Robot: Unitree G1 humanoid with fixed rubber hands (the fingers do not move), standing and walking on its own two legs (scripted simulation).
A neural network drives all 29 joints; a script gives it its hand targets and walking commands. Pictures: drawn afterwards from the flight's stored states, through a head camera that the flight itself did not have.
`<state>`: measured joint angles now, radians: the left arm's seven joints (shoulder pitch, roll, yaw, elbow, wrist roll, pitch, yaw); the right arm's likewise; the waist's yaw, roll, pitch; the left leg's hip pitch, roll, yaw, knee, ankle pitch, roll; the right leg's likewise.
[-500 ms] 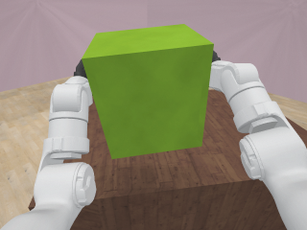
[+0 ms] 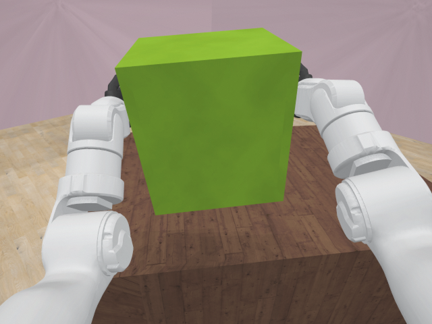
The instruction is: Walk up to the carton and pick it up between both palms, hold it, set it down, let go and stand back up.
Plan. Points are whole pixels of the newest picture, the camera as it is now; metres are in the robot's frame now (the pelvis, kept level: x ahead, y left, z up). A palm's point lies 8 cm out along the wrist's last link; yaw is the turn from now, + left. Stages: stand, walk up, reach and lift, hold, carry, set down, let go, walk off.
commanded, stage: hold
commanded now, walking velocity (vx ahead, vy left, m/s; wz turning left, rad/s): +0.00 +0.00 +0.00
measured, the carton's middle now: (210, 118) +0.37 +0.01 +0.31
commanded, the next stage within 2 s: none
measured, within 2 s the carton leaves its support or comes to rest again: neither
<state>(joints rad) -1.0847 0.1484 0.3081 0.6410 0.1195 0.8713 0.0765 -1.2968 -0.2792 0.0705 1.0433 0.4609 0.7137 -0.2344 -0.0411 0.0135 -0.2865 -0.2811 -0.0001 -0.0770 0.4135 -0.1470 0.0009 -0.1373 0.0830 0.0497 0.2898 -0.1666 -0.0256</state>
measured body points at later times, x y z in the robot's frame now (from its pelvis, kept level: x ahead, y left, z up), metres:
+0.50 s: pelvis +0.01 +0.00 +0.00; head -0.10 +0.02 +0.44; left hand +0.39 +0.17 +0.31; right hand +0.39 -0.15 +0.34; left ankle +0.04 +0.11 -0.75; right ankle -0.01 -0.11 -0.75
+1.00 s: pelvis +0.00 +0.00 +0.00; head -0.10 +0.03 +0.44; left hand +0.39 +0.17 +0.32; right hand +0.38 -0.15 +0.34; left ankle +0.04 +0.11 -0.75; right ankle -0.01 -0.11 -0.75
